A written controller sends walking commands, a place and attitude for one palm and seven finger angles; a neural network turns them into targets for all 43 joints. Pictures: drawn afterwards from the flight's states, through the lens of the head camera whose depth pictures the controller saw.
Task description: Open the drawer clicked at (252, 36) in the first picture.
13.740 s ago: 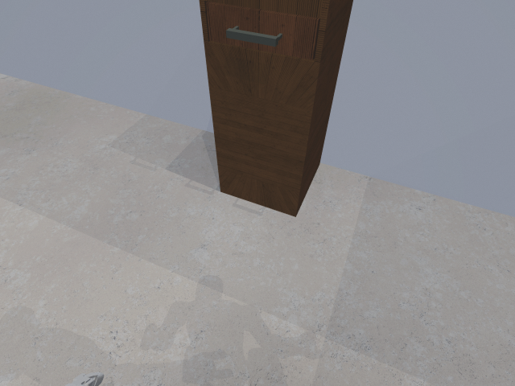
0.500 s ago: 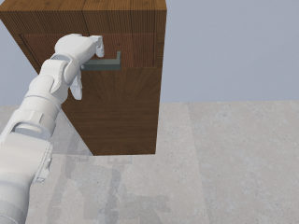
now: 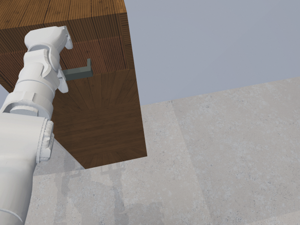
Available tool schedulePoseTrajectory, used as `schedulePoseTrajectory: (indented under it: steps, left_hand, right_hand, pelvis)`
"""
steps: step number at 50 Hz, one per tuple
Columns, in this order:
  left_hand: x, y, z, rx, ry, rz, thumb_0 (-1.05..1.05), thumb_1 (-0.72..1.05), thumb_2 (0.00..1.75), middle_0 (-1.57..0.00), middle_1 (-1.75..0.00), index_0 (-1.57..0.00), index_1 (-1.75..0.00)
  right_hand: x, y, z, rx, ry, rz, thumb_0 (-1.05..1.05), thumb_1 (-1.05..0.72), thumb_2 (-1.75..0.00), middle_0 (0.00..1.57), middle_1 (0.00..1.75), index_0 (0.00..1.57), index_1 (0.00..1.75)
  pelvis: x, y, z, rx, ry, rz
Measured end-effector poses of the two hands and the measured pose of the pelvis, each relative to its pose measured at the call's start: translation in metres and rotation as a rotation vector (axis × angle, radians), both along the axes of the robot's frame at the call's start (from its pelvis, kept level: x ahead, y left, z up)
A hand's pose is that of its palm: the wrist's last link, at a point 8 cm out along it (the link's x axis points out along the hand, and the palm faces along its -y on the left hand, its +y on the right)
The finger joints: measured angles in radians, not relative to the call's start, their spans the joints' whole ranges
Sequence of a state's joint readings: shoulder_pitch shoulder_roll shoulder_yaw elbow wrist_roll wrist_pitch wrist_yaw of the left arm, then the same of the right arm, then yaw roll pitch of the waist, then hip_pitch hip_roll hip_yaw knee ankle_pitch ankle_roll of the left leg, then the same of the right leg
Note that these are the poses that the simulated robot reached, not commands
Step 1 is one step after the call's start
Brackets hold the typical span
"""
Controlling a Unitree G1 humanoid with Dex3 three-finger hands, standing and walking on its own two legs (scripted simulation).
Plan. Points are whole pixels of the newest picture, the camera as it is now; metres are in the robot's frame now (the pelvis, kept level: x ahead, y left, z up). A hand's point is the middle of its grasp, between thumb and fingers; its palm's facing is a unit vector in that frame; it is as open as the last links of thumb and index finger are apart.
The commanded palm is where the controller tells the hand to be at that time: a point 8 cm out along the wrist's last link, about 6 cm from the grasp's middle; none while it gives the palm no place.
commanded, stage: move the hooked fingers above the handle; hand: left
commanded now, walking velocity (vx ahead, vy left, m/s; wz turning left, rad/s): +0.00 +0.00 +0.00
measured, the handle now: (63, 70) +0.56 +0.21 +0.11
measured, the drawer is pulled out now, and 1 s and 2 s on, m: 0.00 0.00 0.00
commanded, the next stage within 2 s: none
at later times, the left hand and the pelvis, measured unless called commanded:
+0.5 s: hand (64, 57) +0.53 +0.17 +0.17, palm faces +0.07 -0.01 -1.00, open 13.2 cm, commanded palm +0.51 +0.21 +0.22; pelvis +0.01 +0.00 +0.00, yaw +2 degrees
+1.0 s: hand (62, 67) +0.53 +0.18 +0.15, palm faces +0.03 -0.05 -1.00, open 13.8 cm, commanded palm +0.51 +0.21 +0.22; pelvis +0.02 +0.00 +0.00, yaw +3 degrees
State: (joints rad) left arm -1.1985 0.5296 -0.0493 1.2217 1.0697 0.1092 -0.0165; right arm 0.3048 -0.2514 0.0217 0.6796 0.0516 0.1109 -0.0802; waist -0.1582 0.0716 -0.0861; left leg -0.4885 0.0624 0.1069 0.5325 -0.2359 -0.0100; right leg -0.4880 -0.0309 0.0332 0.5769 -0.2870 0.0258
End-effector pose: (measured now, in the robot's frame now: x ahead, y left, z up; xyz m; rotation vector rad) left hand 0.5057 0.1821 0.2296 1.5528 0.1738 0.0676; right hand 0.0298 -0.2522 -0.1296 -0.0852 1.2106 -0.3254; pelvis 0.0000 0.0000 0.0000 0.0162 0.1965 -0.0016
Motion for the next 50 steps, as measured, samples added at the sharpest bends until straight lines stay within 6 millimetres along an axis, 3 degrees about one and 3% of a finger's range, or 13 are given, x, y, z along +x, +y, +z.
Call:
schedulePoseTrajectory:
  steps: [5, 8, 11, 15, 22, 30, 34, 40, 45, 50]
  left_hand:
    - [-0.007, 0.034, -0.025, 0.038, 0.051, -0.006, 0.00, -0.49, 0.30, -0.33, -1.20, -0.33, -1.22]
    - [-0.012, 0.041, -0.037, 0.037, 0.042, -0.065, 0.00, -0.49, 0.30, -0.33, -1.20, -0.32, -1.21]
    - [-0.016, 0.030, -0.038, 0.030, -0.008, -0.161, 0.00, -0.48, 0.30, -0.33, -1.20, -0.32, -1.21]
    - [-0.012, 0.007, -0.024, -0.015, -0.120, -0.241, 0.00, -0.48, 0.30, -0.33, -1.20, -0.32, -1.21]
    - [0.002, -0.008, -0.008, -0.036, -0.165, -0.119, 0.00, -0.49, 0.30, -0.48, -1.29, -0.38, -1.27]
    - [0.001, -0.016, 0.001, 0.012, -0.065, -0.017, 0.00, -0.49, 0.30, -0.39, -1.24, -0.38, -1.27]
    - [-0.002, 0.003, -0.005, 0.001, 0.003, 0.027, 0.00, -0.49, 0.30, -0.36, -1.22, -0.35, -1.24]
    - [-0.012, 0.036, -0.028, 0.048, 0.050, -0.014, 0.00, -0.49, 0.30, -0.33, -1.20, -0.33, -1.22]
    - [-0.015, 0.024, -0.038, 0.023, 0.004, -0.155, 0.00, -0.48, 0.30, -0.33, -1.20, -0.32, -1.21]
    - [-0.003, 0.005, -0.027, -0.031, -0.105, -0.208, 0.00, -0.49, 0.30, -0.37, -1.23, -0.32, -1.21]
  right_hand:
    - [-0.024, -0.027, 0.010, -0.083, 0.067, 0.004, 0.00, -0.90, -0.90, 0.20, 0.30, 0.20, 0.30]
    - [-0.034, -0.040, 0.017, -0.122, 0.125, 0.021, 0.00, -0.90, -0.90, 0.20, 0.30, 0.20, 0.30]
    - [-0.036, -0.047, 0.023, -0.143, 0.164, 0.041, 0.00, -0.90, -0.90, 0.20, 0.30, 0.20, 0.30]
    - [-0.024, -0.045, 0.024, -0.138, 0.155, 0.056, 0.00, -0.90, -0.90, 0.20, 0.30, 0.20, 0.30]
    - [0.013, -0.019, 0.007, -0.034, 0.057, 0.087, 0.00, -0.90, -0.90, 0.20, 0.29, 0.20, 0.30]
    - [0.039, 0.007, -0.006, 0.052, -0.052, 0.063, 0.00, -0.90, -0.90, 0.20, 0.30, 0.20, 0.30]
    - [0.035, 0.001, -0.002, 0.029, -0.062, 0.046, 0.00, -0.90, -0.90, 0.20, 0.30, 0.20, 0.30]
    - [0.014, -0.026, 0.007, -0.052, 0.018, 0.062, 0.00, -0.90, -0.90, 0.20, 0.30, 0.20, 0.30]
    - [0.001, -0.044, 0.016, -0.114, 0.107, 0.086, 0.00, -0.90, -0.90, 0.20, 0.30, 0.20, 0.30]
    - [0.003, -0.046, 0.020, -0.128, 0.113, 0.078, 0.00, -0.90, -0.90, 0.20, 0.30, 0.20, 0.30]
  pelvis:
    - [-0.001, -0.003, -0.002, -0.007, 0.014, 0.012]
    - [0.001, -0.004, -0.002, -0.014, 0.024, 0.025]
    - [0.005, -0.003, -0.002, -0.020, 0.028, 0.043]
    - [0.012, 0.000, -0.002, -0.027, 0.024, 0.056]
    - [0.014, 0.003, -0.002, -0.020, 0.033, 0.043]
    - [0.009, -0.002, -0.001, -0.003, 0.012, 0.017]
    - [0.008, -0.006, -0.001, 0.001, 0.005, 0.012]
    - [0.009, -0.010, -0.002, -0.008, 0.011, 0.031]
    - [0.013, -0.008, -0.002, -0.019, 0.015, 0.058]
    - [0.018, -0.003, -0.002, -0.025, 0.027, 0.061]
